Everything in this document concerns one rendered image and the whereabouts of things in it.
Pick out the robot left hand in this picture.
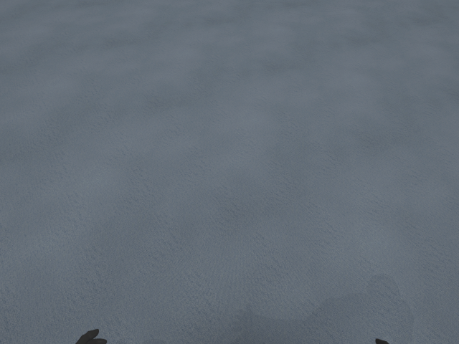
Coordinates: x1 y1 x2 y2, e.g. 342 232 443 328
76 329 107 344

